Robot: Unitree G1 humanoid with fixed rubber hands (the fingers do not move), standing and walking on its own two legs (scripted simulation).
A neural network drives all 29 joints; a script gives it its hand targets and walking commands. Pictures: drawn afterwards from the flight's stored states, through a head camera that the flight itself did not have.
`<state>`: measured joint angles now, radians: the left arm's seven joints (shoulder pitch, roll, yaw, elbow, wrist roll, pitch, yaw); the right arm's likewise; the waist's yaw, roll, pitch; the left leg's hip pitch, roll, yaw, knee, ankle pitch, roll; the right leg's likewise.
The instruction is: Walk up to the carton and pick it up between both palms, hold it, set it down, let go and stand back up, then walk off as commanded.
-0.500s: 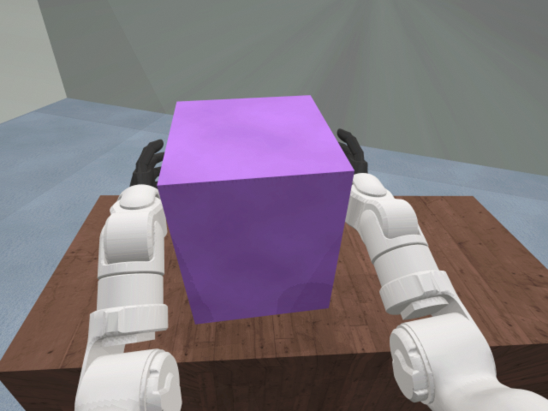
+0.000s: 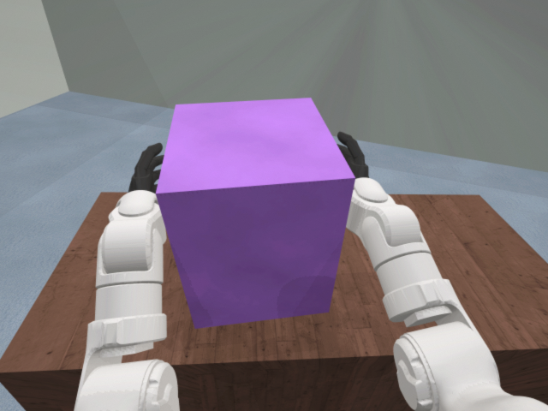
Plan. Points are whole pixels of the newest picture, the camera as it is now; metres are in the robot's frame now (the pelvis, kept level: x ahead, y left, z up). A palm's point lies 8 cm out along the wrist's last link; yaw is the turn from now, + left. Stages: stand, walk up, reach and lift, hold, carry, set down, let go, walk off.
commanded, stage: hold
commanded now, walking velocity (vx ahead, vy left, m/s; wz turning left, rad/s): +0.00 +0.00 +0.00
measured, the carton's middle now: (254, 210) +0.36 +0.01 +0.18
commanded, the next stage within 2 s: none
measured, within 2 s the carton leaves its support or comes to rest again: neither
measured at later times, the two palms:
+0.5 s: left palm (147, 194) +0.35 +0.15 +0.22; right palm (359, 182) +0.36 -0.14 +0.23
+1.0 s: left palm (146, 195) +0.35 +0.15 +0.21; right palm (356, 182) +0.36 -0.14 +0.23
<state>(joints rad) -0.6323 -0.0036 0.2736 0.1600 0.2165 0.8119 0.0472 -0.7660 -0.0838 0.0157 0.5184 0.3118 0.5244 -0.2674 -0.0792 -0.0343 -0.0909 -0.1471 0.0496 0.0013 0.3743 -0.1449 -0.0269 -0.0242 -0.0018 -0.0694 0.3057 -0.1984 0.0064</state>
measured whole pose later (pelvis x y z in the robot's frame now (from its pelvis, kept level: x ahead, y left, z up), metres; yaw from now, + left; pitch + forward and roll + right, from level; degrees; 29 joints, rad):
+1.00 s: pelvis +0.00 +0.00 +0.00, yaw +0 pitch -5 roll -1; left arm -0.65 0.00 0.29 0.18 0.23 0.82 0.03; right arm -0.79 -0.08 0.01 0.54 0.30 0.54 -0.27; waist -0.08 -0.03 -0.09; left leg -0.13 0.05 0.00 0.37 -0.14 -0.03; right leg -0.01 0.00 -0.07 0.31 -0.20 0.00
